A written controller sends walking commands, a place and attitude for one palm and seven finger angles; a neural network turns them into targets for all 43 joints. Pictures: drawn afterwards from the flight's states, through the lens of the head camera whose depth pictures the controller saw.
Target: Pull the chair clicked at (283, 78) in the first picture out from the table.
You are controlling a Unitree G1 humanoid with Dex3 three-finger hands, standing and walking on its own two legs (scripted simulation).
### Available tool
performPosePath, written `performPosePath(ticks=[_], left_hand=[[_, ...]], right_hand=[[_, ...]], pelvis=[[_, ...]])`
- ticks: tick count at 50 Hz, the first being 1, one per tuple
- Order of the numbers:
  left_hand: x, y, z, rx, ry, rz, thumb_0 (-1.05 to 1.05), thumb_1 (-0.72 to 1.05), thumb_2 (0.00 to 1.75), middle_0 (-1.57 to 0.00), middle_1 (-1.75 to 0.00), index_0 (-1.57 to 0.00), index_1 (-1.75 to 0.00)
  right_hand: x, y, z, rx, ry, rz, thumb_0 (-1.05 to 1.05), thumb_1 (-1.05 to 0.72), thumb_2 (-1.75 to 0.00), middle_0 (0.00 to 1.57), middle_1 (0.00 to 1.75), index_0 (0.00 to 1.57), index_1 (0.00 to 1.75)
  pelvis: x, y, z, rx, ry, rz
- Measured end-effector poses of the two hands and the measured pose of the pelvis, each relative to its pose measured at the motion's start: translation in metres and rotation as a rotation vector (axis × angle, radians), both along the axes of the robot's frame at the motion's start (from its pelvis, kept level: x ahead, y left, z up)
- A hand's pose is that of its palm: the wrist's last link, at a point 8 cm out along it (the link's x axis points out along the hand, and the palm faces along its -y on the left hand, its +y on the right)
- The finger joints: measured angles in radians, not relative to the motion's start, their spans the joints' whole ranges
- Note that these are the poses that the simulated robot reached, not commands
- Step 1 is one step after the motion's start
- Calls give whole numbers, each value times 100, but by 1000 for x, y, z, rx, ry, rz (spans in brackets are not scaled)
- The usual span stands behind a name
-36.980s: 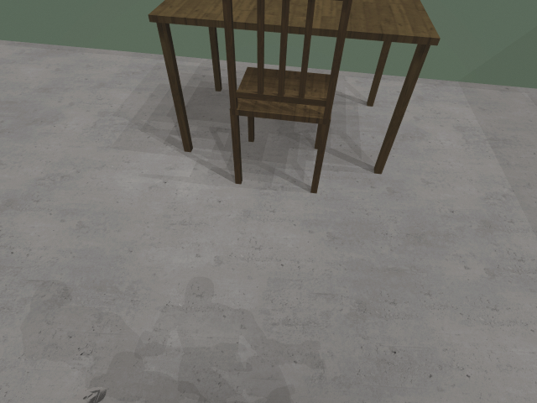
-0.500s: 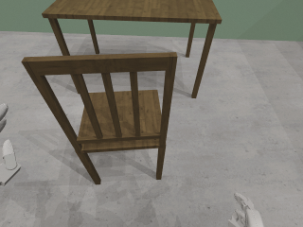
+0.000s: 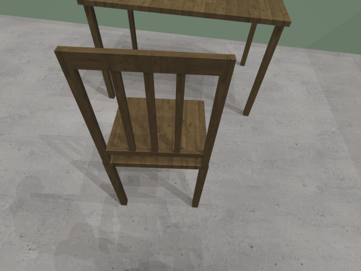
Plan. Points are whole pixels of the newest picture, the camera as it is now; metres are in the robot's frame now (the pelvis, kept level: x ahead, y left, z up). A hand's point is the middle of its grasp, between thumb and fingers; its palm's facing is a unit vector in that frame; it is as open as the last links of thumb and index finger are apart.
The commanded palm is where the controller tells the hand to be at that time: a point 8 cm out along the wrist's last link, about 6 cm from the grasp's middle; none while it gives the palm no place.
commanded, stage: let the arm hang, fingers relaxed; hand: left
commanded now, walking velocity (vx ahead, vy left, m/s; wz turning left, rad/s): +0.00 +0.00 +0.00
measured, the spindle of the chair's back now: (152, 118) +0.56 +0.12 -0.04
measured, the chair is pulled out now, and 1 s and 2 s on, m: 0.63 0.63 0.63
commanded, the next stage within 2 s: look to check the result in 0.72 s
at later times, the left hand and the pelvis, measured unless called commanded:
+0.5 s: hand out of the picture -0.01 +0.16 -0.17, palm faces -0.01 -0.98 -0.18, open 7.4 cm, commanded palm none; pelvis +0.00 +0.00 +0.00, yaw -1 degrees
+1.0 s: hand out of the picture -0.01 +0.15 -0.17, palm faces +0.00 -0.98 -0.18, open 7.4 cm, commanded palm none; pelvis +0.01 -0.01 +0.00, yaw -1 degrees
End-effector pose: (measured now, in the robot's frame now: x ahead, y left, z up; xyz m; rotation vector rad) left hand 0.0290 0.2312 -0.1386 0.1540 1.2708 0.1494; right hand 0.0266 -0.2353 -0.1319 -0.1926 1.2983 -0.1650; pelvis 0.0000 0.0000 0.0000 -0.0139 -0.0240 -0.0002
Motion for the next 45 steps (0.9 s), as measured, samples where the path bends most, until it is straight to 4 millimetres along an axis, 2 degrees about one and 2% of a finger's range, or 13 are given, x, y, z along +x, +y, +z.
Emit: performPosePath(ticks=[6, 9, 12, 17, 26, 32, 45], left_hand=[[-51, 16, 5, 37, 155, 4, -2, 96, 90, -20, -30, -21, -30], [-66, 18, 8, 47, 197, 8, 0, 94, 90, -20, -30, -20, -30], [-72, 17, 9, 48, 214, 9, 0, 93, 90, -20, -30, -20, -30], [-68, 7, 8, 32, 201, 5, 1, 92, 90, -20, -30, -20, -30], [-41, -20, 1, -21, 126, -9, 1, 91, 90, -20, -30, -20, -30], [-36, -23, -1, -24, 122, -7, 2, 93, 90, -20, -30, -20, -30], [-39, -26, 0, -23, 146, 7, 1, 91, 90, -20, -30, -20, -30]], right_hand=[[-41, -4, -4, 1, 95, -33, 0, -92, -90, 20, 30, 20, 30], [-55, 1, -7, 17, 125, -44, 0, -92, -90, 20, 30, 20, 30], [-65, 9, -10, 39, 142, -53, 0, -91, -90, 20, 30, 20, 30], [-71, 23, -15, 78, 150, -65, 0, -91, -90, 20, 30, 20, 30], [-64, 39, -18, 118, 124, -82, 0, -91, -90, 20, 30, 20, 30], [-58, 37, -17, 110, 116, -87, 0, -91, -90, 20, 30, 20, 30], [-54, 24, -15, 84, 130, -84, 0, -91, -90, 20, 30, 20, 30]], pelvis=[[-5, 3, 2, -1, 0, -6], [-6, 4, 3, 2, 2, -10], [-7, 5, 3, 4, 3, -15], [-6, 5, 3, 8, 5, -20], [-4, 2, 2, 13, 5, -25], [-1, -1, 2, 12, 3, -24], [4, -5, 3, 13, 7, -20]])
